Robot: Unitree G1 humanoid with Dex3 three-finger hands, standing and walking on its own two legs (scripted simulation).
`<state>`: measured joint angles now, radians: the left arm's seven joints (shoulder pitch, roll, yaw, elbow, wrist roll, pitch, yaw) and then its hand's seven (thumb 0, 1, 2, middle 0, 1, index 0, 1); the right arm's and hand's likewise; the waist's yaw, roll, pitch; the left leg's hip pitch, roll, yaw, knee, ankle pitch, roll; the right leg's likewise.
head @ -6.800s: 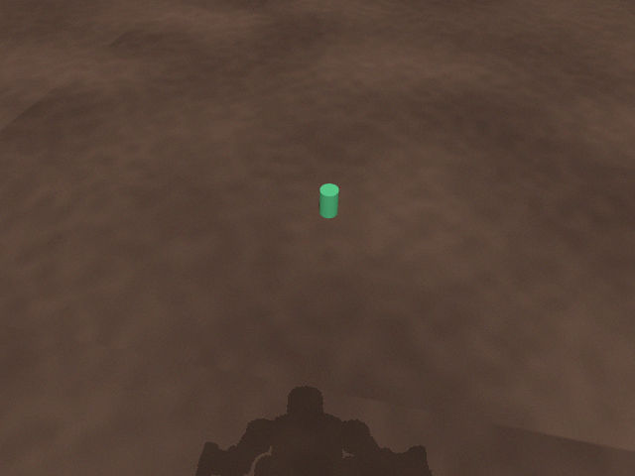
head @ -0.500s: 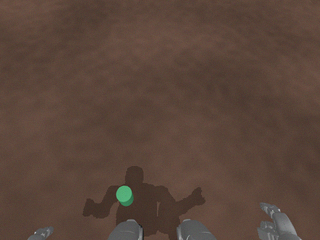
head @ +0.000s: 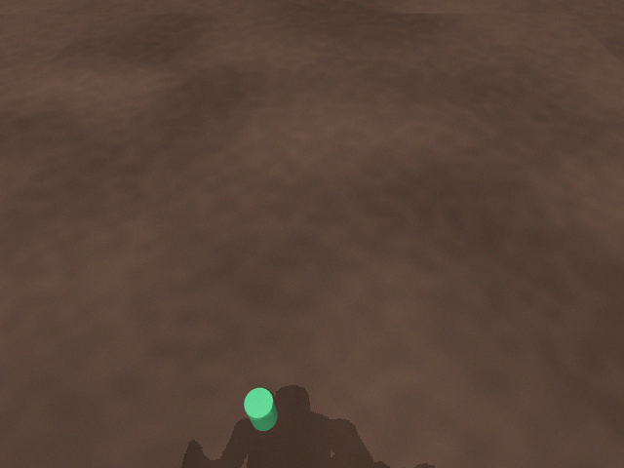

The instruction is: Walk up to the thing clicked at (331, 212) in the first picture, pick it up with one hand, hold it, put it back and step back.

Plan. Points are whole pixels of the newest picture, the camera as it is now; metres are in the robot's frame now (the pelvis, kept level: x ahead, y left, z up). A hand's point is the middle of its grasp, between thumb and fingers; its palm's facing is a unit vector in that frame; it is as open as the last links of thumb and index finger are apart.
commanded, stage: walk up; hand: left
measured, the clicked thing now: (261, 409) +0.39 +0.20 -0.70
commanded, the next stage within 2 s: stand in 0.54 s
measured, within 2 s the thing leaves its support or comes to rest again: neither
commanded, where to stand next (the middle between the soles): +0.06 +0.00 m, yaw +0 degrees
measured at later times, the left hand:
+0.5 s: hand out of the picture +0.08 +0.28 -0.18, palm faces -0.03 -0.93 -0.36, open 7.3 cm
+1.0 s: hand out of the picture +0.14 +0.26 -0.15, palm faces -0.03 -0.95 -0.32, open 7.3 cm
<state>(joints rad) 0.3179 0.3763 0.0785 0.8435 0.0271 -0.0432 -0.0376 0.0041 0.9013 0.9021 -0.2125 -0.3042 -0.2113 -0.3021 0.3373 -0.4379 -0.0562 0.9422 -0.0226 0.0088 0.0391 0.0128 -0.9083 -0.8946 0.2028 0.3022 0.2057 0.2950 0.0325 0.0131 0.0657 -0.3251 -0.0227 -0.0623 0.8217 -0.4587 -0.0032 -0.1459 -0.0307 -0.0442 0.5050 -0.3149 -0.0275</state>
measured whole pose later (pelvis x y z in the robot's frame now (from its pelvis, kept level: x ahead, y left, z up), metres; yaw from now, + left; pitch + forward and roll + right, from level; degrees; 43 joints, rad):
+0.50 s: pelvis +0.02 +0.00 -0.02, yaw -1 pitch -2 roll +0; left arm 0.23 0.41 0.05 0.90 -0.02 0.03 0.00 0.00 0.91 0.90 -0.21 -0.30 -0.21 -0.30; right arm 0.18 -0.41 -0.04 0.80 -0.02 0.02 -0.01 0.01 -0.90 -0.89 0.21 0.30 0.21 0.30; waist 0.00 -0.04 0.19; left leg -0.35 0.04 0.01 0.68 -0.29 0.00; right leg -0.38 -0.03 0.05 0.82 -0.38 0.03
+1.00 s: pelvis +0.01 +0.01 +0.00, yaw -1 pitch -3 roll +0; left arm 0.06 0.37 0.01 1.03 -0.01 -0.01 0.00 0.00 0.91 0.90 -0.21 -0.30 -0.21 -0.30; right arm 0.12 -0.35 -0.02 1.05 0.00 0.00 0.01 0.01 -0.91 -0.89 0.20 0.30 0.21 0.30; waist 0.00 -0.04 0.07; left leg -0.13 -0.01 -0.04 0.45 -0.26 -0.01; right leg -0.19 -0.04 0.03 0.45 -0.20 0.03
